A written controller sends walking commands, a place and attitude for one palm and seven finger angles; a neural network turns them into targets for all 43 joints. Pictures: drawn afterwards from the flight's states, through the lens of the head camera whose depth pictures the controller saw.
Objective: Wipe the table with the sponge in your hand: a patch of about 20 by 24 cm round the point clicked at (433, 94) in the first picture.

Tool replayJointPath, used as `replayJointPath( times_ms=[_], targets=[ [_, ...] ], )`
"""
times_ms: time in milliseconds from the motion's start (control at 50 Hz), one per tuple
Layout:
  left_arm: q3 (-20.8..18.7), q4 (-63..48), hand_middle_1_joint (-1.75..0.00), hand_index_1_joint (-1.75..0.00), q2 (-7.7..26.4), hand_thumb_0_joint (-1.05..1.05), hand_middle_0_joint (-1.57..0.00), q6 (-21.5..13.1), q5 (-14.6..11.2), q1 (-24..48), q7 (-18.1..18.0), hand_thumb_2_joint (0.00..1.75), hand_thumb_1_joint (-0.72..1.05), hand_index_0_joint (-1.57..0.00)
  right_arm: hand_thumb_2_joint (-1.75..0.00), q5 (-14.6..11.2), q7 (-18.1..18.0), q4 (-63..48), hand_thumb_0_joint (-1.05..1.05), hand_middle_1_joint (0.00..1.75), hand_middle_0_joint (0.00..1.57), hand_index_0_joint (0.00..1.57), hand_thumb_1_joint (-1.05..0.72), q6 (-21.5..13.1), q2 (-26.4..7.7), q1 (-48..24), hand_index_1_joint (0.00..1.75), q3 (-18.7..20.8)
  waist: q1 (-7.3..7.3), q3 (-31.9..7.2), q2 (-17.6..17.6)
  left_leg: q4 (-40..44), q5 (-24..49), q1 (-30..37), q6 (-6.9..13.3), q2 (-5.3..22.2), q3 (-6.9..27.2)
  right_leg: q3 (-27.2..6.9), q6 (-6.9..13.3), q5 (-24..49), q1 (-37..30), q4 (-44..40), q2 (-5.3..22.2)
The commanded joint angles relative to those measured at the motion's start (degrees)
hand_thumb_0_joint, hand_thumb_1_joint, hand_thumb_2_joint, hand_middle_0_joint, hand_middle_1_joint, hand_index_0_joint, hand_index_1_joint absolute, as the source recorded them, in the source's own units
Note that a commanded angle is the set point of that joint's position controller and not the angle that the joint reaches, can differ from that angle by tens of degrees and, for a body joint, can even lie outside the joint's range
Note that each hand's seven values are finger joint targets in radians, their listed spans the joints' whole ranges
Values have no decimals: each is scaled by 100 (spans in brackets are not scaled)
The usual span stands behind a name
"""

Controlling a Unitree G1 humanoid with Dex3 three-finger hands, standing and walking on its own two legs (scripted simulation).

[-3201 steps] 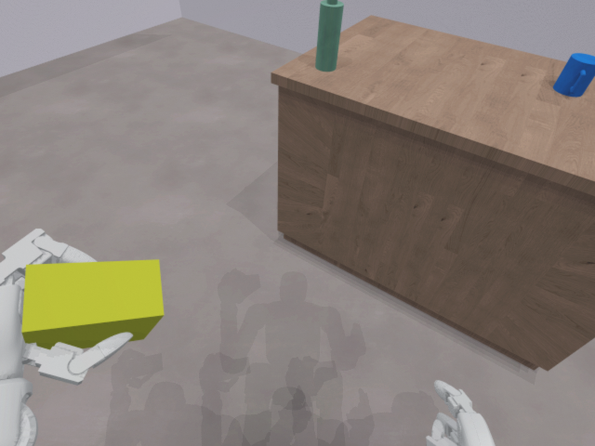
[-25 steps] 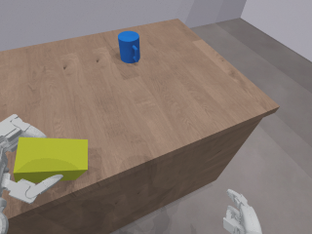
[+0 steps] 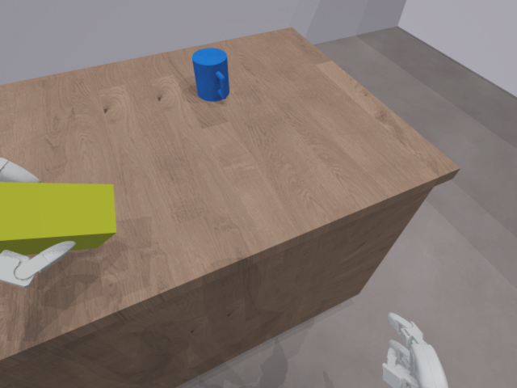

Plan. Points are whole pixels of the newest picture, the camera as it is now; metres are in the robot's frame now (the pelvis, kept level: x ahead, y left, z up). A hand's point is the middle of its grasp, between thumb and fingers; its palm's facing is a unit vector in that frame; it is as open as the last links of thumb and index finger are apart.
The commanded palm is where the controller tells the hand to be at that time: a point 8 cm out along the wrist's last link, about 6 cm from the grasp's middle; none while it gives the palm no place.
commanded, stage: come to a stop and stand still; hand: left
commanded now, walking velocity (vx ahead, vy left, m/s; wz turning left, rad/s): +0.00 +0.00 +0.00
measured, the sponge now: (70, 220) +0.27 +0.25 +0.16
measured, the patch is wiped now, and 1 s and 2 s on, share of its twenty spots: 0.00 0.00 0.00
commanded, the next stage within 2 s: look again from close up in 1.00 s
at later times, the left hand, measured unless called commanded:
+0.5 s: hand out of the picture +0.22 +0.33 +0.17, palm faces +0.40 -0.85 -0.34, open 10.0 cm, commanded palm +0.16 +0.36 +0.18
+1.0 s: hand out of the picture +0.23 +0.36 +0.16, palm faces +0.37 -0.82 -0.43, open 10.0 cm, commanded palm +0.17 +0.39 +0.18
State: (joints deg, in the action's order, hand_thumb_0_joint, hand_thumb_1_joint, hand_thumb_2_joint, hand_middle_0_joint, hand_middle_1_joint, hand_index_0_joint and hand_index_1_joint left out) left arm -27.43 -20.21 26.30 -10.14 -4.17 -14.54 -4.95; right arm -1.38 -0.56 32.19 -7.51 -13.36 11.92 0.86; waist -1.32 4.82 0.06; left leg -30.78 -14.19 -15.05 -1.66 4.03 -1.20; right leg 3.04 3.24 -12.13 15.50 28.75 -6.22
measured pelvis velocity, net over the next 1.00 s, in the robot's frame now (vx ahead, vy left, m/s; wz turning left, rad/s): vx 0.02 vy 0.10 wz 0.03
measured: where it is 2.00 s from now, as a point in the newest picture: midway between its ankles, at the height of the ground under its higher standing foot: outside the picture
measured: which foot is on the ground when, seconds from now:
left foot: down 0.00-1.00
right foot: down 0.00-1.00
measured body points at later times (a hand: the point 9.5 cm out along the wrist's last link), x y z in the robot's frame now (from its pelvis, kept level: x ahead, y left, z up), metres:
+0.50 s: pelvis +0.00 +0.08 +0.01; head +0.00 +0.11 +0.46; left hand +0.19 +0.37 +0.19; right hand +0.19 -0.12 -0.05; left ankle +0.01 +0.14 -0.73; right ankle +0.04 -0.04 -0.73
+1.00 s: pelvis +0.02 +0.10 +0.01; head +0.05 +0.13 +0.45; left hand +0.21 +0.40 +0.18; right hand +0.21 -0.11 -0.07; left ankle +0.01 +0.14 -0.73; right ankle +0.04 -0.04 -0.73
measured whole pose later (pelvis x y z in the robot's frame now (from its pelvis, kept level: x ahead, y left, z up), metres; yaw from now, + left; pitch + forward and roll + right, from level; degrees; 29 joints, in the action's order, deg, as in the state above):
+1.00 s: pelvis +0.02 +0.10 +0.01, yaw +2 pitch -1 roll -2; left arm -21.5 -28.6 23.1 -11.9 -1.2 -25.7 -5.6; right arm -0.4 -0.4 32.1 -6.0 -10.4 10.7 -1.2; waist -1.0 5.6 1.8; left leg -26.3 -14.1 -11.0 5.1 -5.6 0.2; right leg 1.4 -1.3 -11.1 11.2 23.4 0.7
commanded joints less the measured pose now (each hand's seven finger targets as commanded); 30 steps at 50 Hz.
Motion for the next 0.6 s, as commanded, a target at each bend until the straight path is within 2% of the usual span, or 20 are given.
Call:
replayJointPath(
  times_ms=[0,20,40,60,80,120,160,180,200,220,260,280,320,340,400,460,480,540,560,580],
  targets=[
    [310,-1500,-160,-160,243,0,-120,-394,8,-1134,32,130,10,-120,-90,-88,85,-974,0,30,20,20,-90,-329,-515,-464,30,179,-164,-972,773,-309,-313,-401,355,-315,-139,-1321,-741,293,-814,-1236,1211],
    [83,-1538,-160,-160,473,0,-120,-413,11,-1068,-9,130,10,-120,-90,-61,42,-963,0,30,20,20,-90,-339,-493,-476,30,170,-158,-860,1422,-575,-487,-495,309,-439,-105,-1569,-636,-70,-694,-1591,1422],
    [-155,-1471,-160,-160,638,0,-120,-436,14,-1051,-54,130,10,-120,-90,-34,-13,-942,0,30,20,20,-90,-342,-486,-491,30,172,-179,-806,1737,-850,-581,-532,291,-442,-3,-1693,-506,-256,-575,-1758,1550],
    [-488,-1636,-160,-160,992,0,-120,-478,44,-1048,-159,130,10,-120,-90,-38,-38,-888,0,30,20,20,-90,-318,-499,-611,30,139,-205,-878,1511,-928,-577,-462,275,-412,45,-1860,-330,-293,-447,-1768,1678],
    [-475,-1723,-160,-160,871,0,-120,-531,24,-868,-193,130,10,-120,-90,-1,-84,-868,0,30,20,20,-90,-328,-444,-554,30,105,-113,-953,1332,-901,-575,-510,288,-404,171,-1785,-144,-392,-508,-1688,1783],
    [-423,-1987,-160,-160,815,0,-120,-569,29,-495,-265,130,10,-120,-90,54,-164,-821,0,30,20,20,-90,-378,-401,-565,30,46,-16,-941,499,-133,-308,6,312,-380,236,-1727,93,-648,-192,-1570,1731],
    [-340,-2396,-160,-160,880,0,-120,-653,67,-40,-337,130,10,-120,-90,126,-236,-722,0,30,20,20,-90,-446,-453,-714,30,5,-17,-964,-658,822,92,734,357,-235,356,-1257,-18,-647,15,-1157,1243],
    [-199,-2159,-160,-160,685,0,-120,-673,88,-18,-337,130,10,-120,-90,135,-265,-687,0,30,20,20,-90,-489,-499,-682,30,29,-52,-994,-994,1045,209,644,466,19,632,-1030,-143,-442,-168,-912,1009],
    [-48,-2224,-160,-160,586,0,-120,-676,127,163,-317,130,10,-120,-90,96,-238,-730,0,30,20,20,-90,-511,-540,-623,30,45,-98,-1033,-1064,1043,331,516,523,149,739,-958,-275,-125,-392,-782,881],
    [6,-2072,-160,-160,556,0,-120,-657,149,166,-301,130,10,-120,-90,62,-215,-704,0,30,20,20,-90,-537,-588,-554,30,88,-128,-1143,-834,859,474,488,507,109,584,-1004,-399,156,-596,-852,884],
    [287,-2076,-160,-160,308,0,-120,-606,184,124,-236,130,10,-120,-90,75,-187,-719,0,30,20,20,-90,-583,-509,-655,30,23,-72,-1058,-1233,1186,-177,256,497,108,740,-822,-264,24,-733,-708,829],
    [439,-2030,-160,-160,183,0,-120,-595,233,232,-230,130,10,-120,-90,74,-168,-708,0,30,20,20,-90,-573,-542,-582,30,26,-50,-935,-1113,1361,-313,-52,493,177,866,-638,-246,26,-917,-573,773],
    [525,-1860,-160,-160,110,0,-120,-550,286,104,-216,130,10,-120,-90,61,-117,-735,0,30,20,20,-90,-564,-563,-549,30,52,-70,-786,-697,1499,-535,-381,478,224,931,-561,-250,45,-1067,-494,720],
    [514,-1697,-160,-160,103,0,-120,-524,294,-52,-215,130,10,-120,-90,56,-100,-753,0,30,20,20,-90,-541,-552,-529,30,56,-80,-749,-455,1527,-652,-468,476,232,963,-561,-260,6,-1089,-524,732],
    [422,-1441,-160,-160,115,0,-120,-482,295,-314,-188,130,10,-120,-90,47,-73,-784,0,30,20,20,-90,-444,-560,-493,30,72,-63,-682,-118,1619,-616,-436,382,207,1044,-505,-263,28,-986,-600,693],
    [102,-1383,-160,-160,383,0,-120,-487,307,-266,-195,130,10,-120,-90,46,-83,-795,0,30,20,20,-90,-373,-548,-599,30,43,-64,-623,-209,1806,-903,-607,359,233,1067,-467,-300,26,-1043,-559,650],
    [298,-1316,-160,-160,162,0,-120,-507,295,-204,-167,130,10,-120,-90,63,-92,-811,0,30,20,20,-90,-331,-491,-525,30,17,-32,-564,-227,1836,-853,-651,334,233,1147,-424,-286,91,-1066,-568,664],
    [256,-1756,-160,-160,317,0,-120,-590,315,134,-158,130,10,-120,-90,76,-96,-878,0,30,20,20,-90,-356,-504,-502,30,47,-31,-704,-474,1693,-291,-483,258,199,1040,-424,-259,486,-1251,-555,718],
    [127,-1972,-160,-160,483,0,-120,-609,329,249,-177,130,10,-120,-90,70,-91,-876,0,30,20,20,-90,-393,-506,-623,30,25,-32,-829,-684,1666,-56,-298,198,157,969,-399,-261,577,-1233,-485,676],
    [309,-1930,-160,-160,294,0,-120,-642,301,221,-163,130,10,-120,-90,99,-99,-854,0,30,20,20,-90,-384,-475,-548,30,7,-29,-869,-672,1587,259,-243,163,129,994,-344,-247,668,-1256,-519,702]
  ],
)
